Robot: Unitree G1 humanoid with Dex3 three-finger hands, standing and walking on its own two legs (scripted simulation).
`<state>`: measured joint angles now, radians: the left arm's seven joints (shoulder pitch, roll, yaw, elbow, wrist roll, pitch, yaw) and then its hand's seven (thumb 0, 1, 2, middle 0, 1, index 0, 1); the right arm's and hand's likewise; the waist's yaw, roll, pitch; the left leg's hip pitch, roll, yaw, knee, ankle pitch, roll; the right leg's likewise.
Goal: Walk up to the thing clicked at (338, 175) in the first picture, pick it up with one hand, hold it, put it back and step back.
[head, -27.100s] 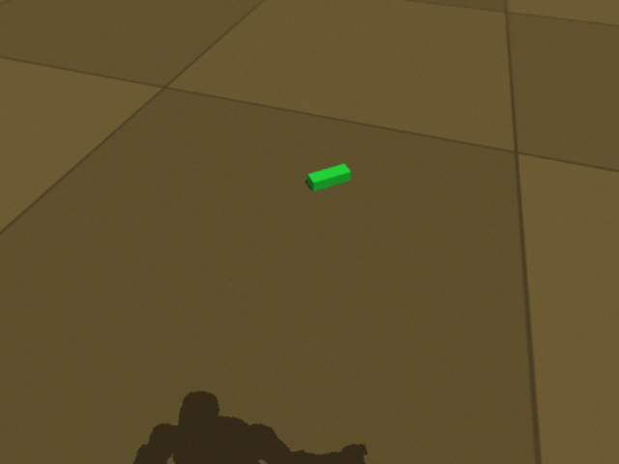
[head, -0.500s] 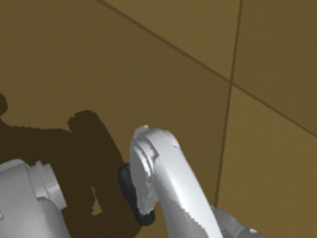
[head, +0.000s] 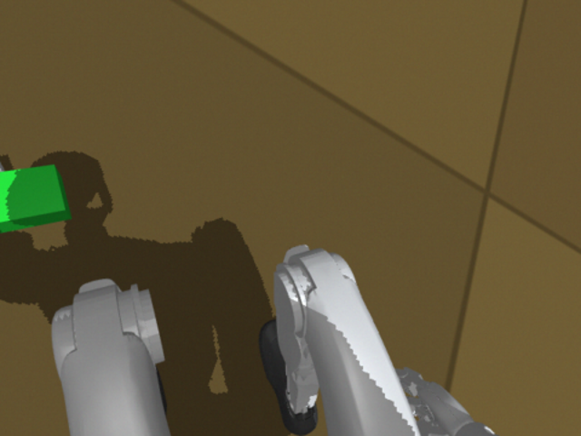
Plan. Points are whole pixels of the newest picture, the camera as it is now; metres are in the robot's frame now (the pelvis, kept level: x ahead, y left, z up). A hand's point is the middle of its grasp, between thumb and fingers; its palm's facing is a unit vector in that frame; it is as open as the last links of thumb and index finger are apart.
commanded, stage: settle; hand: left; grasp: from above
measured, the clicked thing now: out of the picture +0.43 +0.35 -0.22
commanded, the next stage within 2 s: lift in 0.32 s
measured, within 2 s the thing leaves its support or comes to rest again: neither
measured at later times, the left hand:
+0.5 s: hand out of the picture +0.41 +0.35 -0.13, palm faces -0.42 -0.10 -0.90, open 9.6 cm
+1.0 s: hand out of the picture +0.36 +0.35 +0.00, palm faces -0.44 -0.13 -0.89, open 9.5 cm
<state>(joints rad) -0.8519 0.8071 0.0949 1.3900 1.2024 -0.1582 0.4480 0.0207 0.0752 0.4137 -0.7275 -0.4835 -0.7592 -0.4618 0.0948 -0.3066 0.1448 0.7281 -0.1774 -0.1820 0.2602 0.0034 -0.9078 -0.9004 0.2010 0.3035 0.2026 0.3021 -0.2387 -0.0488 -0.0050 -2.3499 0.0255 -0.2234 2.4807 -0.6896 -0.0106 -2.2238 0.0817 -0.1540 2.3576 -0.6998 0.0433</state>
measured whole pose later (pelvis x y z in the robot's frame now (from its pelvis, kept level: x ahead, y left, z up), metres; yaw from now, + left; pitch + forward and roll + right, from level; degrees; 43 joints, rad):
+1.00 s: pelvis -0.01 +0.00 +0.11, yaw +7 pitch +34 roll -7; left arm -0.62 0.64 0.01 0.92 1.07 -0.12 0.12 0.02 0.06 0.40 -0.77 -0.44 -0.80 -0.42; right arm 0.17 -0.27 0.00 0.66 -0.03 0.01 0.09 0.01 -0.91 -0.90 0.20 0.30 0.20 0.30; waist -0.12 0.03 -0.17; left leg -2.06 0.02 -0.10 2.09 -0.62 0.00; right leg -1.96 0.04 -0.06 2.03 -0.66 0.03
